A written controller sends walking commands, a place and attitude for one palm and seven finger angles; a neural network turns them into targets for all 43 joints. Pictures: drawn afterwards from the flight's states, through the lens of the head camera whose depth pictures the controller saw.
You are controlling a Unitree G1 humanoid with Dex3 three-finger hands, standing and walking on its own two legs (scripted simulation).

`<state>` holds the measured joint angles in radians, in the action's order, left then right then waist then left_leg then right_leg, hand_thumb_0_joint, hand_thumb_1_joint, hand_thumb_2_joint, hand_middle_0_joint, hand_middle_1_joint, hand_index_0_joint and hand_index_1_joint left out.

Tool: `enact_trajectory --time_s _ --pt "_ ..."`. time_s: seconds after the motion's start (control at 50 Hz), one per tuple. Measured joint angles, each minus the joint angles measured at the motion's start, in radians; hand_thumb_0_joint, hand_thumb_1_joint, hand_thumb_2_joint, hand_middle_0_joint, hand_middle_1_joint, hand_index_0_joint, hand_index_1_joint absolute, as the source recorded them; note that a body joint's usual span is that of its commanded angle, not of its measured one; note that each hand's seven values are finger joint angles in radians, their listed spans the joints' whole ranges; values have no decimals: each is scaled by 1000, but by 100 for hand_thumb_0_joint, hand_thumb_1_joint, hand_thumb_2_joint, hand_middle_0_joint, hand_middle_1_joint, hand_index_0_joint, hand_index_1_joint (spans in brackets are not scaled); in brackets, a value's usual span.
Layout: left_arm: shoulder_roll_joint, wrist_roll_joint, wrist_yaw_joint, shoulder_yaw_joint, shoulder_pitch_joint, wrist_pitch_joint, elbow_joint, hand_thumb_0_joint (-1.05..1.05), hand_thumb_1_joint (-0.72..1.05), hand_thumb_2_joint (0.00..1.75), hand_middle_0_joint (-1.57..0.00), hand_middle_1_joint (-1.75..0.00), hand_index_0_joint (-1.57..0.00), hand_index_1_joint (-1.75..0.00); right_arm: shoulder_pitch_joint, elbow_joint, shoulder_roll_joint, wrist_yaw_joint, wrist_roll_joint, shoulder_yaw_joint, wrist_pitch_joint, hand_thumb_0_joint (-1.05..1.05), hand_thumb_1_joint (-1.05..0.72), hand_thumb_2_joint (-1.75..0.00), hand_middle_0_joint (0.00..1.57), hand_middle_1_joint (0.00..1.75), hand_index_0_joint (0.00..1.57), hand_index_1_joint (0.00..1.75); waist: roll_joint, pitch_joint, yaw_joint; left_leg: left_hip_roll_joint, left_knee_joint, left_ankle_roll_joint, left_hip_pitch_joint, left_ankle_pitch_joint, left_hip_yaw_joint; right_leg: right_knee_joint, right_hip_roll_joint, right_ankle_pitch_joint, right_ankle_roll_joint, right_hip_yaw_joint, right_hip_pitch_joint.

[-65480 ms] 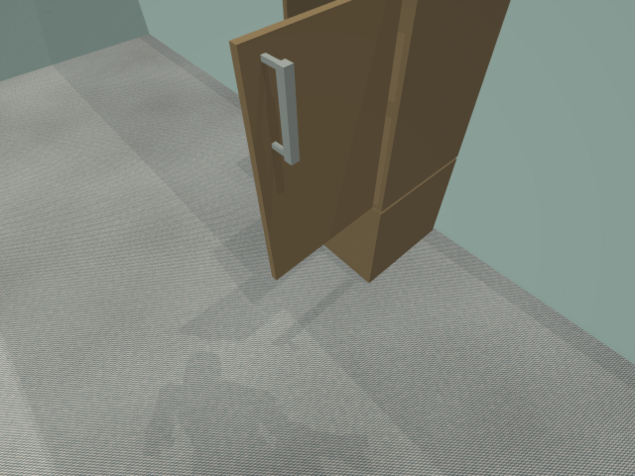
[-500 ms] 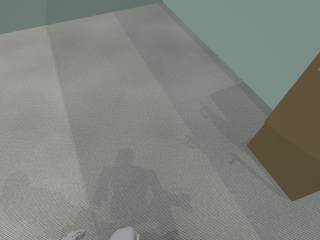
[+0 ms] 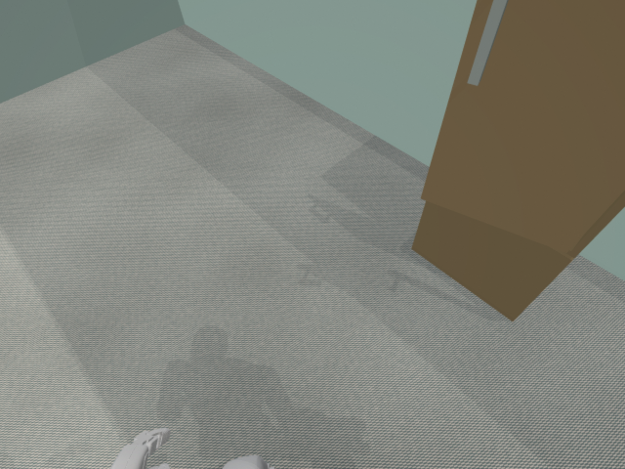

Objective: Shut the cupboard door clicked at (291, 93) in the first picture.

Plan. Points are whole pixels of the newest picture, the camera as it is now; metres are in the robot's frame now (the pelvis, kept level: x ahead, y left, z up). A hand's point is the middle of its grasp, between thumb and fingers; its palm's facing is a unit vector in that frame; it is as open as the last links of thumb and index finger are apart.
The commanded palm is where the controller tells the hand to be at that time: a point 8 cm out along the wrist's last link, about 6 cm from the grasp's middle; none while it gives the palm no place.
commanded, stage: turn to face it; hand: left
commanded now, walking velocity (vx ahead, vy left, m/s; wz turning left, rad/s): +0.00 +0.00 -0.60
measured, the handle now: (493, 27) +0.76 -0.27 +0.15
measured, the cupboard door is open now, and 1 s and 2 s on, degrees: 16 16 16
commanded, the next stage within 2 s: take the last steps up to it in 0.76 s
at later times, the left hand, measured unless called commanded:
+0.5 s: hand (180, 452) +0.16 +0.21 -0.15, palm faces -0.26 -0.94 -0.21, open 7.4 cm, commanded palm none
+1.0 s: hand (235, 437) +0.18 +0.14 -0.17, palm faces -0.45 -0.87 -0.18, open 7.4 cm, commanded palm none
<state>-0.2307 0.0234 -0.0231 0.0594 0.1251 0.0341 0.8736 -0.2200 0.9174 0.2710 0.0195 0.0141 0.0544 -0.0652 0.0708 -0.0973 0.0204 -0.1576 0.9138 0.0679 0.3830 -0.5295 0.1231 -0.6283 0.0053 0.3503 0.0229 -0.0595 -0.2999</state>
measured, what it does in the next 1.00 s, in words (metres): steps on the spot, turning right: left foot, then right foot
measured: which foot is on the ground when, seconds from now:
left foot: up 0.00-0.30, down 0.32-0.70, up 0.72-0.96, down 0.98-1.00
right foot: down 0.00-0.32, up 0.34-0.68, down 0.70-1.00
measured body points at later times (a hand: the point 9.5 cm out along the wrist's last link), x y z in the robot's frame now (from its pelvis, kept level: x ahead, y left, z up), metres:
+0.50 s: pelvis +0.02 +0.03 +0.02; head +0.07 +0.04 +0.46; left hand +0.17 +0.26 -0.14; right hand +0.03 -0.24 -0.11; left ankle +0.06 +0.13 -0.72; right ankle -0.06 -0.09 -0.64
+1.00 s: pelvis +0.03 +0.01 +0.00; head +0.06 +0.01 +0.45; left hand +0.20 +0.18 -0.15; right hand -0.06 -0.24 -0.13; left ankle +0.09 +0.10 -0.73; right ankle -0.06 -0.10 -0.72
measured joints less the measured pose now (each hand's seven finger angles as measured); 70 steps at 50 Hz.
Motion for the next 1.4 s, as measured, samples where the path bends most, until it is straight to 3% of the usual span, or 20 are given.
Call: enact_trajectory --time_s 0.06,0.12,0.24,0.3,0.32,0.38,0.44,0.48,0.62,0.7,0.76,0.82,0.88,0.94,0.98,1.04,1.1,1.16,1.3,1.4 --pt "12 -4 17 -6 18 -2 3 0 91 90 -20 -30 -20 -30 32 6 6 5 -2 0 -9 1 -91 -90 20 30 20 30 -10 -8 -3 49 172 15 89 36 -60 44 11 -36 4 37 15" --pt "13 -2 21 -11 38 5 13 0 91 90 -20 -30 -20 -30 51 -12 -1 0 -2 -2 -5 1 -91 -90 20 30 20 30 -32 0 -4 68 168 25 127 98 -76 93 19 -67 8 70 30" --pt "10 4 15 -11 66 12 28 0 91 90 -20 -30 -20 -30 80 -43 -21 -3 -8 -9 7 1 -91 -90 20 30 20 30 -73 13 -23 102 -42 23 80 113 -93 112 38 -82 -2 139 29" --pt "1 2 14 -5 74 21 33 1 91 90 -20 -30 -20 -30 86 -57 -32 0 -12 -16 22 1 -91 -90 20 30 20 30 -95 22 -31 124 -228 13 1 178 -91 79 49 -68 -18 176 9" --pt "-2 -2 14 -2 80 25 32 1 91 90 -20 -30 -20 -30 81 -64 -31 1 -11 -20 31 1 -91 -90 20 30 20 30 -93 31 -31 121 -315 -3 -34 228 -91 57 60 -57 -26 185 -5" --pt "-24 -4 9 10 71 38 37 1 91 90 -20 -30 -20 -30 76 -70 -48 4 3 -33 46 1 -91 -90 20 30 20 30 -118 24 -37 111 -306 -76 -40 251 -50 -173 60 113 -32 162 -88" --pt "-38 2 -4 23 57 46 42 1 91 90 -20 -30 -20 -30 53 -73 -59 9 12 -44 50 1 -91 -90 20 30 20 30 -114 17 -33 86 -343 -85 -74 248 -22 -419 38 144 -53 97 -160" --pt "-42 2 -9 28 48 48 38 1 91 90 -20 -30 -20 -30 39 -64 -62 12 15 -46 51 1 -91 -90 20 30 20 30 -104 14 -33 69 -377 -81 -96 263 -6 -462 16 129 -64 68 -171" --pt "-32 0 -10 20 13 47 33 1 91 90 -19 -30 -19 -30 -9 -14 -51 6 16 -30 45 1 -91 -90 20 30 20 30 -54 15 -7 16 -388 -62 -118 260 49 -209 -21 109 -60 18 -73" --pt "-27 3 -5 4 13 19 22 1 91 90 -20 -30 -19 -30 -48 16 -35 -2 5 -14 30 1 -91 -90 20 30 20 30 -53 39 3 6 -286 -35 -80 204 79 77 -29 -39 -25 19 52" --pt "14 4 11 -11 10 -2 39 0 91 90 -20 -30 -19 -30 -34 46 -3 4 -1 -1 -2 1 -91 -90 20 30 20 30 -4 31 11 36 -60 -19 11 26 -23 46 -7 -4 -18 27 36" --pt "36 5 24 -20 23 -2 51 0 91 90 -20 -30 -20 -30 -20 60 0 6 -3 0 -6 1 -91 -90 20 30 20 30 -12 28 13 76 92 -6 73 36 -57 81 -8 -33 -20 51 52" --pt "42 7 28 -24 35 3 68 0 91 90 -20 -30 -20 -30 -16 54 -16 2 -5 -6 4 1 -91 -90 19 30 20 30 -36 33 14 93 45 0 73 76 -54 112 -9 -50 -21 69 66" --pt "40 6 25 -22 45 6 83 0 91 90 -20 -30 -20 -30 -21 48 -40 0 -2 -16 17 1 -91 -90 19 30 20 30 -63 42 10 102 -120 -1 17 125 -44 112 -8 -46 -27 79 72" --pt "37 1 20 -18 61 9 92 0 91 90 -20 -30 -20 -30 -36 43 -50 -2 3 -25 36 1 -91 -90 19 30 20 30 -73 58 7 104 -288 -11 -56 175 -38 78 2 -20 -32 85 62" --pt "25 1 9 -6 82 25 105 0 91 90 -20 -30 -20 -30 -55 43 -73 0 21 -35 66 1 -91 -90 20 30 20 30 -97 76 10 98 -294 -82 -64 212 -17 -149 14 130 -9 88 -27" --pt "14 14 -9 4 90 29 123 1 91 90 -20 -30 -20 -30 -96 47 -91 5 25 -41 83 1 -91 -90 20 30 20 30 -104 86 18 86 -363 -83 -117 224 0 -404 9 78 -7 62 -133" --pt "11 13 -18 10 88 19 126 1 91 90 -20 -30 -20 -30 -138 68 -101 11 22 -44 97 1 -91 -90 20 30 20 30 -101 85 15 78 -468 -71 -184 263 14 -463 -13 -14 -20 48 -192" --pt "21 10 -24 5 56 10 130 1 91 90 -19 -30 -19 -30 -200 126 -105 3 24 -28 97 1 -91 -90 20 30 20 30 -79 68 31 49 -560 -36 -280 262 46 -187 -65 -80 -34 15 -184" --pt "25 9 -25 -2 36 -31 133 1 91 90 -19 -30 -19 -30 -236 166 -101 -9 17 -17 81 1 -91 -90 20 30 20 30 -73 61 42 20 -428 2 -282 146 52 91 -55 -94 -10 -13 -44"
